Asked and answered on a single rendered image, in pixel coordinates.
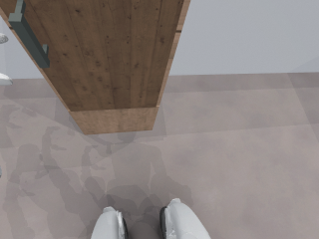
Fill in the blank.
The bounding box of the handle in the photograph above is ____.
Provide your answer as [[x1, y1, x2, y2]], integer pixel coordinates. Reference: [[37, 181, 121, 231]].
[[8, 0, 50, 69]]

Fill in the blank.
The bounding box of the left robot hand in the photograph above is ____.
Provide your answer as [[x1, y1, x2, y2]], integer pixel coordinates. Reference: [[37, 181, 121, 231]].
[[0, 33, 13, 86]]

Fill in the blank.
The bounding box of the right robot shin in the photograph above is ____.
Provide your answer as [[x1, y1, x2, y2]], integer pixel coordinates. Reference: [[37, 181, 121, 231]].
[[165, 198, 181, 239]]

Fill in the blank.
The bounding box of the cupboard door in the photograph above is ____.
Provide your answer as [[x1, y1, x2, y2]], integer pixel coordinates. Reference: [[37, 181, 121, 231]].
[[0, 0, 184, 112]]

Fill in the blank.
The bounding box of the robot left thigh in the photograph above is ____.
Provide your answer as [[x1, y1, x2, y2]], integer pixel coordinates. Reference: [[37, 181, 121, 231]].
[[91, 210, 125, 239]]

